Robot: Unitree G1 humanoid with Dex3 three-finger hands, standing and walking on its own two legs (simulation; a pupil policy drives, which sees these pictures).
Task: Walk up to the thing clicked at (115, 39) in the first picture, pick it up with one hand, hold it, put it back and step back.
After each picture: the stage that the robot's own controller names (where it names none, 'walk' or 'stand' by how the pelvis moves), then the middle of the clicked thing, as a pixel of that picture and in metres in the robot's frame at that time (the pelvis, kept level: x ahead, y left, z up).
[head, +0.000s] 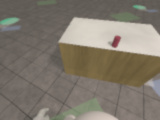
stand; (116, 41) +0.84 -0.25 -0.03
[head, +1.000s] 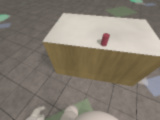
rise first; (104, 40) +0.76 -0.09 +0.00
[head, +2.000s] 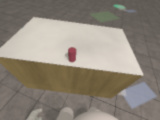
walk; (72, 55) +0.51 +0.16 +0.00
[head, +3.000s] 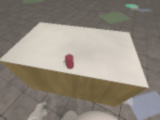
stand; (69, 61) +0.46 +0.19 -0.02
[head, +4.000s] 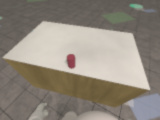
stand; (71, 61) +0.47 +0.17 -0.02
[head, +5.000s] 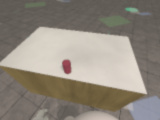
stand; (67, 67) +0.43 +0.20 -0.03
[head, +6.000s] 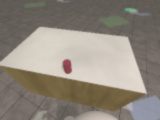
stand; (67, 66) +0.43 +0.20 -0.03
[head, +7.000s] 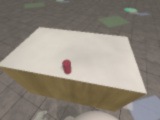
rise first; (67, 67) +0.43 +0.20 -0.03
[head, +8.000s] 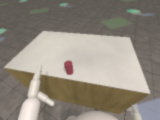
rise first; (69, 68) +0.43 +0.21 -0.03
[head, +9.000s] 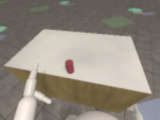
go down; (69, 66) +0.43 +0.21 -0.02
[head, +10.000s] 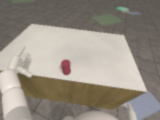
go down; (66, 67) +0.41 +0.18 -0.01
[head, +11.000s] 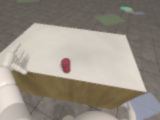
approach; (66, 66) +0.43 +0.19 -0.01
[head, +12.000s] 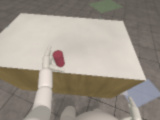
close; (59, 59) +0.43 +0.21 +0.03
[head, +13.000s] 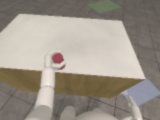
lift; (59, 61) +0.41 +0.20 +0.03
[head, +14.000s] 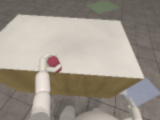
lift; (55, 64) +0.38 +0.22 +0.04
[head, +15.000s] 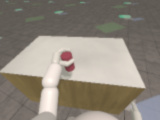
lift; (68, 62) +0.35 +0.15 +0.17
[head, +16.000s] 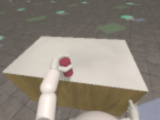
hold; (66, 67) +0.33 +0.17 +0.13
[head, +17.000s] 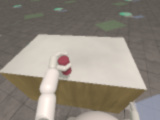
hold; (65, 65) +0.34 +0.17 +0.14
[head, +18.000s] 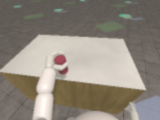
crouch; (61, 65) +0.33 +0.19 +0.14
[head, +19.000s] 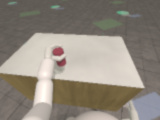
crouch; (60, 57) +0.39 +0.21 +0.15
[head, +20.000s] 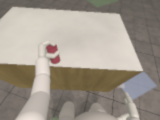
lower; (53, 54) +0.45 +0.22 +0.05
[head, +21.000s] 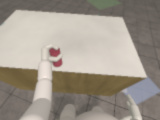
lower; (56, 57) +0.43 +0.22 +0.05
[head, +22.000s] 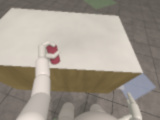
lower; (53, 54) +0.45 +0.22 +0.06
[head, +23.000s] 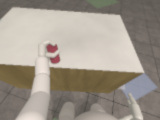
lower; (53, 53) +0.45 +0.23 +0.06
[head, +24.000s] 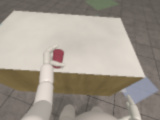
open; (57, 59) +0.42 +0.20 +0.05
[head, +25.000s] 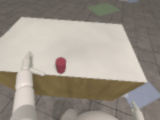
sink last; (61, 66) +0.39 +0.20 +0.03
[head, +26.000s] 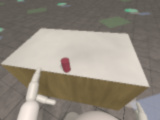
stand; (66, 65) +0.43 +0.22 +0.01
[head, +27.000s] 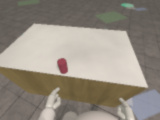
stand; (63, 66) +0.40 +0.22 +0.01
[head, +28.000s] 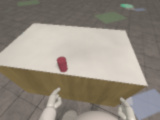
stand; (62, 64) +0.41 +0.22 +0.02
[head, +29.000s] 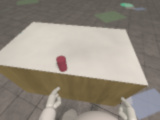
stand; (62, 64) +0.41 +0.22 +0.03
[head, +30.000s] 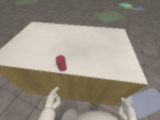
stand; (61, 63) +0.41 +0.22 +0.03
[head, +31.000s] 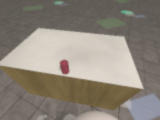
stand; (64, 67) +0.42 +0.22 -0.02
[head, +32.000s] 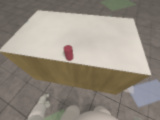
walk; (68, 53) +0.49 +0.19 +0.00
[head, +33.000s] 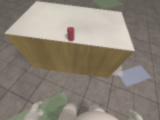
walk; (71, 34) +0.71 +0.22 -0.01
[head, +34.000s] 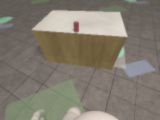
stand; (76, 27) +1.02 +0.27 -0.01
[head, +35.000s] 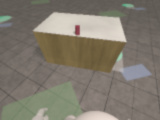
stand; (77, 30) +1.02 +0.22 -0.03
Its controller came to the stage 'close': yes
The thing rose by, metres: 0.19
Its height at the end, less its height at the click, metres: +0.00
